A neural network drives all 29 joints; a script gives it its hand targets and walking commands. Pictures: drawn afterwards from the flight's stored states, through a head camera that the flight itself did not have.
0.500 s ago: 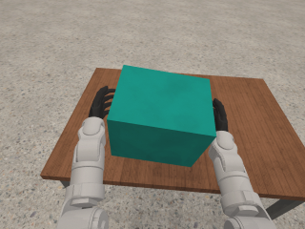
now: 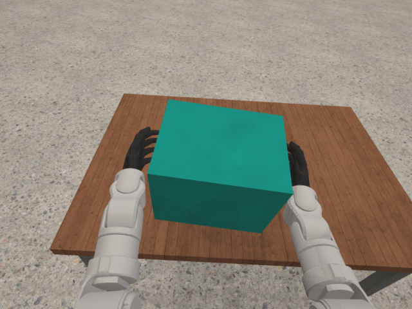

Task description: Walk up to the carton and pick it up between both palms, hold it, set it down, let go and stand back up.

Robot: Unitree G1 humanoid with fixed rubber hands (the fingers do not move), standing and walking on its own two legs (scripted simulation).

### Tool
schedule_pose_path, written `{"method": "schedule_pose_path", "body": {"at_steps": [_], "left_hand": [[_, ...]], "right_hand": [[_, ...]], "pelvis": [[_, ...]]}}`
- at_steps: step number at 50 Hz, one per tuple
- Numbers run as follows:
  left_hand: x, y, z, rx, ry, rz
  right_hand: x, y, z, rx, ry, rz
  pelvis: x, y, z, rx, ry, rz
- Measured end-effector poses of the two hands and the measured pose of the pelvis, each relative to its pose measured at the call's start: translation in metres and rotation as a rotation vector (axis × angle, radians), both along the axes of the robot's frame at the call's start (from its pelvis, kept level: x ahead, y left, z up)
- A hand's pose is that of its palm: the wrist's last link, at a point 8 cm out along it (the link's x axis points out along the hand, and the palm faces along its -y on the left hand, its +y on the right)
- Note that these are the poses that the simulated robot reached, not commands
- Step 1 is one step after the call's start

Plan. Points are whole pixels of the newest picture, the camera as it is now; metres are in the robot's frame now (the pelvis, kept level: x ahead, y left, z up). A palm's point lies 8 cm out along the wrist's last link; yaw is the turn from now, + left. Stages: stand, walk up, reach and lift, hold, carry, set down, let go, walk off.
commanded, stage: set down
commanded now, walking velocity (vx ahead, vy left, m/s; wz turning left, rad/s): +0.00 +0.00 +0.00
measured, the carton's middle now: (216, 169) +0.37 -0.01 +0.08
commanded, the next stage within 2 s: none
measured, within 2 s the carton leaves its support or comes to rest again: neither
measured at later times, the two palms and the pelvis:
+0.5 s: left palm (147, 172) +0.37 +0.13 +0.06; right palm (298, 184) +0.35 -0.19 +0.06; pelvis +0.00 -0.01 +0.00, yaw -2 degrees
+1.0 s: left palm (146, 180) +0.39 +0.14 +0.02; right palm (288, 194) +0.35 -0.18 +0.02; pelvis +0.00 +0.00 +0.00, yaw -1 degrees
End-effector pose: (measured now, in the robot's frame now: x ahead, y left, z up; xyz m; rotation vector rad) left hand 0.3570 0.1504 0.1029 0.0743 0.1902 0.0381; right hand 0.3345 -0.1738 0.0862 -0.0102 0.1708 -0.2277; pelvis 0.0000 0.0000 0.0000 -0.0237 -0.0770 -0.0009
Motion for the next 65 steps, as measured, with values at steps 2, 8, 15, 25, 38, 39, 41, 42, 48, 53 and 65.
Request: {"method": "schedule_pose_path", "body": {"at_steps": [2,8,15,25,38,39,41,42,48,53,65], "left_hand": [[0.001,0.0,-0.001,0.003,0.002,-0.004],[0.004,-0.003,-0.006,0.002,0.007,-0.01],[0.01,-0.009,-0.019,-0.007,0.037,-0.013],[0.018,-0.016,-0.039,-0.024,0.056,-0.007],[0.021,-0.015,-0.067,-0.045,0.073,-0.007],[0.022,-0.015,-0.069,-0.047,0.071,-0.009],[0.023,-0.014,-0.071,-0.048,0.07,-0.013],[0.023,-0.014,-0.073,-0.046,0.071,-0.016],[0.027,-0.01,-0.08,-0.044,0.076,-0.03],[0.032,-0.006,-0.085,-0.029,0.086,-0.043],[0.04,-0.003,-0.106,-0.016,0.107,-0.05]], "right_hand": [[-0.001,0.0,-0.004,0.005,0.001,-0.004],[0.0,-0.003,-0.01,0.011,0.002,-0.011],[0.005,-0.009,-0.018,0.003,0.03,-0.015],[0.015,-0.016,-0.028,-0.002,0.046,-0.012],[0.018,-0.015,-0.051,-0.003,0.061,-0.016],[0.018,-0.015,-0.052,-0.004,0.06,-0.017],[0.018,-0.014,-0.055,-0.009,0.059,-0.02],[0.018,-0.013,-0.056,-0.009,0.061,-0.022],[0.017,-0.009,-0.065,-0.006,0.066,-0.036],[0.017,-0.006,-0.072,-0.003,0.079,-0.045],[0.024,-0.002,-0.093,-0.001,0.101,-0.047]], "pelvis": [[0.0,0.003,0.0,-0.001,0.007,-0.004],[0.0,0.007,0.0,-0.002,0.027,-0.017],[-0.003,0.004,0.001,0.002,0.048,-0.024],[-0.002,-0.006,0.001,0.007,0.106,-0.029],[0.003,-0.01,0.001,0.008,0.17,-0.021],[0.003,-0.01,0.001,0.007,0.175,-0.021],[0.003,-0.009,0.0,0.007,0.183,-0.022],[0.003,-0.008,0.0,0.006,0.187,-0.021],[0.003,-0.002,-0.001,0.004,0.22,-0.022],[0.003,0.004,-0.003,0.001,0.245,-0.022],[0.004,0.011,-0.007,-0.009,0.33,-0.026]]}}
